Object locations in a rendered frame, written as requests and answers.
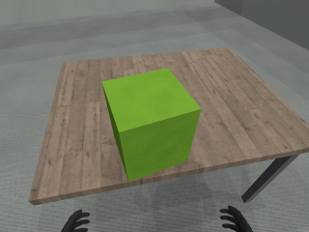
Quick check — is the right robot hand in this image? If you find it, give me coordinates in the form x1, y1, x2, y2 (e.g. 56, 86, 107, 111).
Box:
220, 205, 253, 232

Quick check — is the left robot hand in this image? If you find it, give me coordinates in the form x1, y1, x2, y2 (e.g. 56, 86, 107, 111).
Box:
61, 209, 90, 232

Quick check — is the table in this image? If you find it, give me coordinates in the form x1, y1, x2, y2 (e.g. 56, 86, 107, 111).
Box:
28, 47, 309, 206

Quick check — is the carton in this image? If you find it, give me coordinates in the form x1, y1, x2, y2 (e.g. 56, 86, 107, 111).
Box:
101, 68, 201, 182

